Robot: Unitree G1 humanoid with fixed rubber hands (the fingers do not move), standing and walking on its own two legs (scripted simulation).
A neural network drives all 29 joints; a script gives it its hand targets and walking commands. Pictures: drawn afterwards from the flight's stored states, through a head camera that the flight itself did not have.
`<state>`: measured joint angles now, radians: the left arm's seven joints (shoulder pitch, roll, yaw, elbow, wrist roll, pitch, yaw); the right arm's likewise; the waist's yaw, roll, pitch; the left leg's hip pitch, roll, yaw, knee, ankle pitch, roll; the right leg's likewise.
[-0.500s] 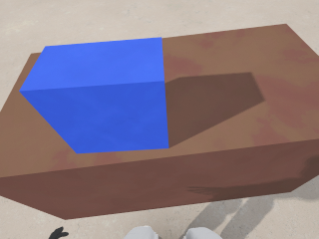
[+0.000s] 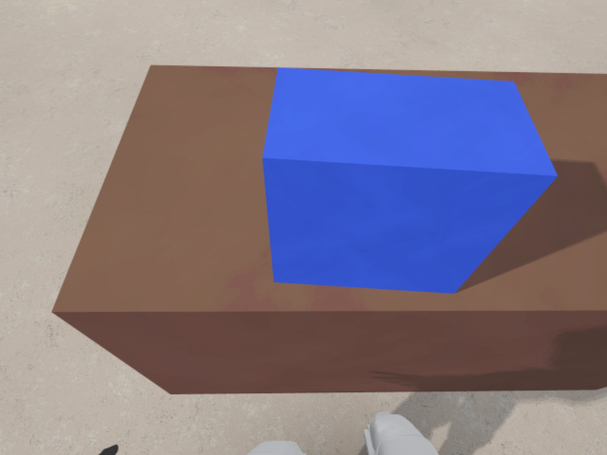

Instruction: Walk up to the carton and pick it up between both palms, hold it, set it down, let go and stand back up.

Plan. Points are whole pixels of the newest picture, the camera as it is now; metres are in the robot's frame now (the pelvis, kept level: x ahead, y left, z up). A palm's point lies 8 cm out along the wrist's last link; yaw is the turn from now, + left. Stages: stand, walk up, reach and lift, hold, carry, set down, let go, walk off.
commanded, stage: walk up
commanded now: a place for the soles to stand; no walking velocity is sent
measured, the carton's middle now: (377, 195) +0.44 -0.09 +0.06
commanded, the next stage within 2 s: none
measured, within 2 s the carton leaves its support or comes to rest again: neither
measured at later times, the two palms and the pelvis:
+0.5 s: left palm out of the picture +0.06 +0.42 -0.18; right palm out of the picture +0.09 -0.21 -0.08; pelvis +0.00 +0.10 -0.02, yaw +2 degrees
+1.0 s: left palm out of the picture +0.01 +0.25 -0.14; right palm out of the picture +0.06 -0.37 -0.15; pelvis -0.04 -0.07 -0.04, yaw -1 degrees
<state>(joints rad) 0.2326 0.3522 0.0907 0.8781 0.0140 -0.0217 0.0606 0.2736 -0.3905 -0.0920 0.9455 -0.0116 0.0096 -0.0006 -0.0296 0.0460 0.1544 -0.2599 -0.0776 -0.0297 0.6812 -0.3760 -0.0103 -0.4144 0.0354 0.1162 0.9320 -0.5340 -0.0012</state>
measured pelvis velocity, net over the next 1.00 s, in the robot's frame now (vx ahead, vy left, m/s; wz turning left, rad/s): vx -0.04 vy -0.07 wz -0.02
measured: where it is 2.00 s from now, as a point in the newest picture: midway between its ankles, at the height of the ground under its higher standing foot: outside the picture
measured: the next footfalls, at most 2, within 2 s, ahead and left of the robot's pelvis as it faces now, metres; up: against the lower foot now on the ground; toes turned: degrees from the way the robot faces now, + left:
right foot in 0.12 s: +0.06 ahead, -0.15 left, +0.00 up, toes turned +9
left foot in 0.22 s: +0.08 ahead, +0.20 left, +0.00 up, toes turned -6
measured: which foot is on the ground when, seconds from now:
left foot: down 0.00-0.06, up 0.08-0.20, down 0.22-0.90, up 0.92-1.00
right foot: up 0.00-0.10, down 0.12-0.22, up 0.24-0.86, down 0.88-1.00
